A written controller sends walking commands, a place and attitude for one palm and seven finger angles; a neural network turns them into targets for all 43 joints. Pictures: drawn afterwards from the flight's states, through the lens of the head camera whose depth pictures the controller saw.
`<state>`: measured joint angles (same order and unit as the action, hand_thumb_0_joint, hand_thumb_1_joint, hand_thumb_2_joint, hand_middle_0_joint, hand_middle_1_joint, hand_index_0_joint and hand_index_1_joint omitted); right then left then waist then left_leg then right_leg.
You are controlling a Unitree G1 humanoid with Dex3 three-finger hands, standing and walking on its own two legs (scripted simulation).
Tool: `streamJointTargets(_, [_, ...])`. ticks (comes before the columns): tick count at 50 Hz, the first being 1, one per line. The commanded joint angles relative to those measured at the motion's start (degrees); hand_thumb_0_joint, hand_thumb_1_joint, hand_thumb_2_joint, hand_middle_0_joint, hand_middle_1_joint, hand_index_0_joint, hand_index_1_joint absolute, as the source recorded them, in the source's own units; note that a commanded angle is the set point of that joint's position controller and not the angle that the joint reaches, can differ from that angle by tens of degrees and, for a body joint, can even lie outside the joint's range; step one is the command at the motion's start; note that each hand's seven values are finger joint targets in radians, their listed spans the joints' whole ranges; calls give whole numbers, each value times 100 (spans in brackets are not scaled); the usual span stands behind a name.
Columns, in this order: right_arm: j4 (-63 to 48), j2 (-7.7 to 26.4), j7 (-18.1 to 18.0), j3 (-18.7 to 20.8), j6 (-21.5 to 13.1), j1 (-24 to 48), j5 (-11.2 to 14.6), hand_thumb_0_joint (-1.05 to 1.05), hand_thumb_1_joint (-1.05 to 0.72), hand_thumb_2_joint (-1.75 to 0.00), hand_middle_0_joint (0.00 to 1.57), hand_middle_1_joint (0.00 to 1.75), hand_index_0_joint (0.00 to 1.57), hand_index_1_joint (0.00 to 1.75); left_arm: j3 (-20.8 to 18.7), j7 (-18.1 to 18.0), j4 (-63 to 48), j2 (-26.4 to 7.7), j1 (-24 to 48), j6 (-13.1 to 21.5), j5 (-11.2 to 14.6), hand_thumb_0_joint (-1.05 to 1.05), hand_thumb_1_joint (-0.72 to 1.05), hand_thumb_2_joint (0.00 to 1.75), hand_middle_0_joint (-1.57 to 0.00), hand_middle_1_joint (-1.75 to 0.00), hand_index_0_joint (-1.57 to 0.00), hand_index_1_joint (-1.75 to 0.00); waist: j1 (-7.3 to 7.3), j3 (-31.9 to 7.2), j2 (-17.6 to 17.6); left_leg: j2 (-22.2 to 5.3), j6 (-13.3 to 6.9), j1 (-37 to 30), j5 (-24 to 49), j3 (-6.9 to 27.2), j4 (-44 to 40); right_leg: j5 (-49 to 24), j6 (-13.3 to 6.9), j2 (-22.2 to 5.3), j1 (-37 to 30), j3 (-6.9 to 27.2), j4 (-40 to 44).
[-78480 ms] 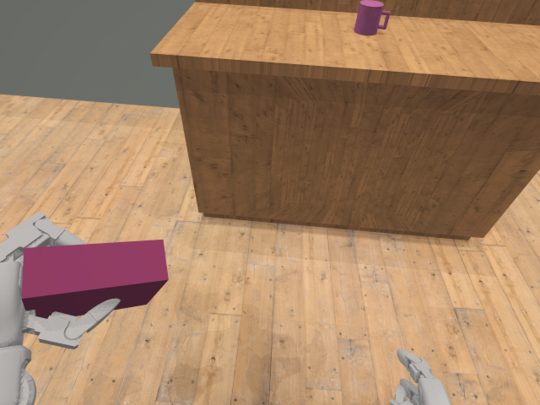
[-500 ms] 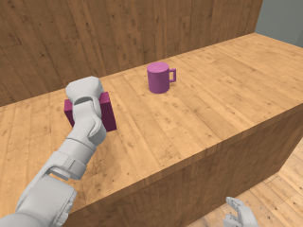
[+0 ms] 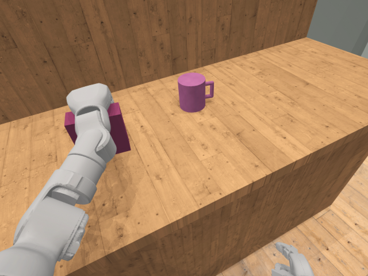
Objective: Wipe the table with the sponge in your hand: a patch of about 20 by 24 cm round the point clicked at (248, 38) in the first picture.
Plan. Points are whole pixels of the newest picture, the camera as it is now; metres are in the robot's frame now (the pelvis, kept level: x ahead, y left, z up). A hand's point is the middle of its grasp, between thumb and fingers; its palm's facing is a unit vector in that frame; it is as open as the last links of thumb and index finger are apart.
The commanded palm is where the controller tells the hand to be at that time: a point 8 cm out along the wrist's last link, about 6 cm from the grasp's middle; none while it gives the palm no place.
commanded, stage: wipe forward along the third lane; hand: left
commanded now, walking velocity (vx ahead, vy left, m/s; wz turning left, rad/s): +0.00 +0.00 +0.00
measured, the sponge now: (103, 139) +0.40 +0.23 +0.11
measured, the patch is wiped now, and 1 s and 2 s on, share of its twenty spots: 0.80 0.80 0.85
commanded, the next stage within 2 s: wipe back along the third lane in 0.06 s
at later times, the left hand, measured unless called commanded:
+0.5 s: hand (97, 126) +0.39 +0.22 +0.17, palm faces +0.15 -0.02 -0.99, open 9.3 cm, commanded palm +0.34 +0.20 +0.20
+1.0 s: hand (102, 145) +0.33 +0.18 +0.17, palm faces +0.30 -0.16 -0.94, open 9.2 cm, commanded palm +0.28 +0.17 +0.19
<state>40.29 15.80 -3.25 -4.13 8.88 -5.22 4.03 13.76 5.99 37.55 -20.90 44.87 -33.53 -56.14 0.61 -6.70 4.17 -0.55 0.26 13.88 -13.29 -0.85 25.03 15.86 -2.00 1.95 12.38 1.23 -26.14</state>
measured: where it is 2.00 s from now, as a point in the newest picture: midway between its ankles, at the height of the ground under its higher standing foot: outside the picture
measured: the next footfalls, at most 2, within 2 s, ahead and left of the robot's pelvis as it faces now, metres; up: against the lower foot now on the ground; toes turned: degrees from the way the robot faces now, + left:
none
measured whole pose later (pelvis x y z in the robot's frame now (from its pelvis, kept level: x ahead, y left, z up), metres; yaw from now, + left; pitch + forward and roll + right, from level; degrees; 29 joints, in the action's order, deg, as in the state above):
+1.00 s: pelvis +0.01 +0.02 +0.00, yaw +1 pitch +0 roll +0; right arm 36.3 14.0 2.5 -4.6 16.8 1.7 5.0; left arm 23.5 -2.1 -5.3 -16.0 19.4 -44.6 -56.2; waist 5.7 -6.4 5.1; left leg 0.9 -1.0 11.9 -15.7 -0.7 28.1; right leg 18.1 -0.9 0.5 9.7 0.9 -28.4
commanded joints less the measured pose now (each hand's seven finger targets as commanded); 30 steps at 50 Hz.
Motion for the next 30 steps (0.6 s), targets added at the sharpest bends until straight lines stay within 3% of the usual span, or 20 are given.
streamJointTargets(1, [-975, 558, -31, 241, -254, 1021, 20, 0, -90, -90, 20, 30, 20, 30, -146, -146, -137, -1221, 1595, -14, -319, 0, 10, 130, -120, -160, -120, -160, 96, -863, -849, 138, -324, -329, 1253, -117, -119, -1937, -59, -205, -275, 25, 421])
streamJointTargets(2, [-916, 631, -41, 258, -242, 950, 8, 0, -90, -90, 20, 30, 20, 30, -368, -185, -102, -1539, 1624, -2, -343, 0, 10, 130, -120, -160, -120, -160, 124, -849, -842, 137, -319, -323, 1159, -103, -119, -1797, -59, -189, -236, 32, 424])
streamJointTargets(5, [-877, 619, -43, 266, -242, 903, 16, 0, -90, -90, 20, 30, 20, 30, -297, -253, 55, -1409, 1607, -5, -391, 0, 10, 130, -120, -160, -120, -160, 120, -864, -857, 144, -317, -326, 1166, -125, -121, -1736, -78, -180, -161, 6, 414])
streamJointTargets(6, [-971, 569, -31, 270, -272, 964, 23, 0, -90, -90, 20, 30, 20, 30, -170, -233, -116, -1180, 1663, 51, -285, 0, 10, 130, -120, -160, -120, -160, 112, -938, -816, 137, -327, -360, 1252, -103, -146, -1859, -76, -194, -244, -21, 421])
streamJointTargets(7, [-905, 633, -27, 282, -255, 905, 9, 0, -90, -90, 20, 30, 20, 30, -378, -275, -82, -1455, 1627, 45, -323, 0, 10, 130, -120, -160, -120, -160, 143, -996, -824, 131, -319, -385, 1250, -83, -134, -1832, -89, -181, -253, -14, 390])
streamJointTargets(9, [-971, 572, -1, 289, -247, 966, 22, 0, -90, -90, 20, 30, 20, 30, -160, -320, -219, -1056, 1352, -6, -275, 0, 10, 130, -120, -160, -120, -160, 178, -1062, -777, 150, -321, -442, 1309, -103, -119, -1868, -92, -176, -252, -42, 370])
streamJointTargets(10, [-977, 573, 25, 291, -230, 993, 28, 0, -90, -90, 20, 30, 20, 30, -174, -345, -290, -1015, 1248, -47, -269, 0, 10, 130, -120, -160, -120, -160, 199, -1053, -793, 138, -309, -448, 1310, -91, -131, -1836, -100, -169, -224, -62, 363])
streamJointTargets(11, [-1080, 518, 46, 292, -246, 1088, 42, 0, -90, -90, 20, 30, 20, 30, 3, -343, -473, -700, 1188, -48, -168, 0, 10, 130, -120, -160, -120, -160, 191, -1099, -745, 123, -319, -490, 1420, -74, -144, -1949, -103, -176, -281, -87, 360])
streamJointTargets(12, [-1038, 560, 65, 307, -219, 1105, 40, 0, -90, -90, 20, 30, 20, 30, -94, -401, -595, -828, 1184, -95, -170, 0, 10, 130, -120, -160, -120, -160, 203, -1073, -779, 114, -313, -539, 1334, -47, -142, -1824, -108, -152, -213, -96, 367])
streamJointTargets(13, [-1095, 510, 95, 322, -217, 1180, 44, 0, -90, -90, 20, 30, 20, 30, -41, -442, -773, -629, 883, -173, -103, 0, 10, 130, -120, -160, -120, -160, 270, -1161, -780, 146, -324, -588, 1378, -71, -124, -1865, -98, -146, -296, -101, 350])
streamJointTargets(15, [-1078, 506, 125, 300, -179, 1303, 61, 0, -90, -90, 20, 30, 20, 30, 17, -486, -960, -530, 799, -374, -11, 0, 10, 130, -120, -160, -120, -160, 256, -1090, -856, 134, -314, -598, 1351, -66, -144, -1825, -87, -129, -244, -134, 356])
streamJointTargets(16, [-1143, 467, 144, 292, -196, 1410, 89, 0, -90, -90, 20, 30, 20, 30, 194, -477, -1068, -272, 881, -443, 100, 0, 10, 130, -120, -160, -120, -160, 210, -1017, -861, 112, -321, -602, 1393, -45, -168, -1875, -83, -141, -243, -170, 369])
streamJointTargets(17, [-1062, 508, 151, 308, -179, 1418, 75, 0, -90, -90, 20, 30, 20, 30, 38, -516, -1121, -458, 782, -552, 135, 0, 10, 130, -120, -160, -120, -160, 250, -1023, -930, 116, -317, -663, 1348, -31, -151, -1831, -74, -117, -230, -160, 378])
streamJointTargets(18, [-1087, 481, 169, 288, -158, 1505, 95, 0, -90, -90, 20, 30, 20, 30, 144, -518, -1210, -328, 617, -691, 150, 0, 10, 130, -120, -160, -120, -160, 284, -1065, -865, 140, -314, -679, 1368, -51, -159, -1823, -78, -122, -269, -165, 352])
streamJointTargets(21, [-1122, 422, 209, 261, -139, 1655, 123, 0, -90, -90, 20, 30, 20, 30, 472, -451, -1438, 88, 783, -900, 264, 0, 10, 130, -120, -160, -120, -160, 186, -951, -861, 119, -321, -717, 1388, -22, -149, -1862, -80, -118, -162, -241, 349])
streamJointTargets(23, [-1058, 453, 218, 232, -65, 1684, 101, 0, -90, -90, 20, 30, 20, 30, 433, -414, -1453, -36, 615, -1037, 197, 0, 10, 130, -120, -160, -120, -160, 230, -960, -807, 138, -307, -738, 1363, -2, -137, -1822, -112, -109, -147, -242, 302])
streamJointTargets(26, [-1181, 376, 253, 205, -19, 1829, 109, 0, -90, -90, 20, 30, 20, 30, 787, -286, -1773, 385, 696, -1087, 229, 0, 10, 130, -120, -160, -120, -160, 177, -1008, -802, 128, -319, -779, 1515, 28, -78, -1988, -126, -105, -143, -298, 239])
streamJointTargets(27, [-1099, 426, 252, 223, 33, 1813, 83, 0, -90, -90, 20, 30, 20, 30, 617, -291, -1746, 145, 499, -1125, 173, 0, 10, 130, -120, -160, -120, -160, 227, -999, -828, 121, -302, -795, 1480, 43, -53, -1932, -138, -96, -115, -286, 222])
streamJointTargets(30, [-1169, 357, 323, 195, 115, 1920, 88, 0, -90, -90, 20, 30, 20, 30, 899, -228, -2130, 476, 295, -1173, 140, 0, 10, 130, -120, -160, -120, -160, 249, -1030, -721, 140, -291, -824, 1646, 51, 1, -2059, -174, -77, -108, -321, 132])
